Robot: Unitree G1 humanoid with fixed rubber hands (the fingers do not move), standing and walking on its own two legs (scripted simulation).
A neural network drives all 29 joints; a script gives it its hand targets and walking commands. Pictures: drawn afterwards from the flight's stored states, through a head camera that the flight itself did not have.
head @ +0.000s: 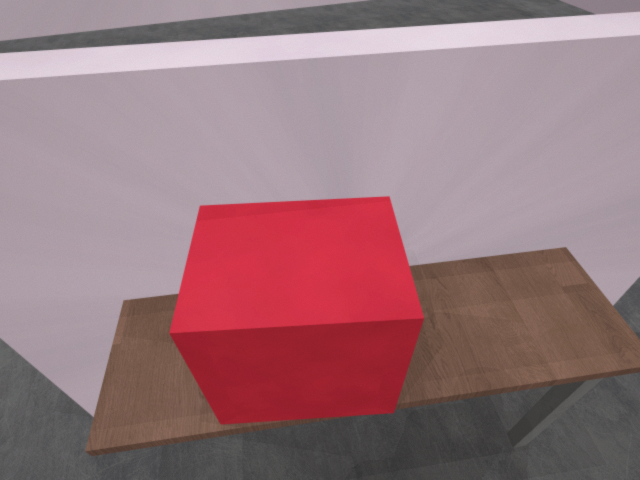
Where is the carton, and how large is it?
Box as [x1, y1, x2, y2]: [169, 196, 423, 424]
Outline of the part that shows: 389,196 202,205 199,207 169,333 221,424 393,412 421,326 423,316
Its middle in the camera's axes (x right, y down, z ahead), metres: -0.03 +0.11 +0.64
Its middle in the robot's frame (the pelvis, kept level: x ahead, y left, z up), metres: +0.41 +0.06 -0.07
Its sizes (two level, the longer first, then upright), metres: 0.298 0.227 0.296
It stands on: a table, 0.56 m high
